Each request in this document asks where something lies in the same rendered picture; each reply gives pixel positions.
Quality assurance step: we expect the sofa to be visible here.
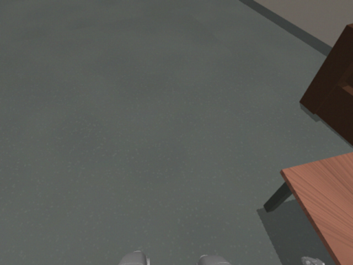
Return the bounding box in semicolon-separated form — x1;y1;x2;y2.
300;23;353;146

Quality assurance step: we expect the coffee table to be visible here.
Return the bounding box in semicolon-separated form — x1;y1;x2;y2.
263;152;353;265

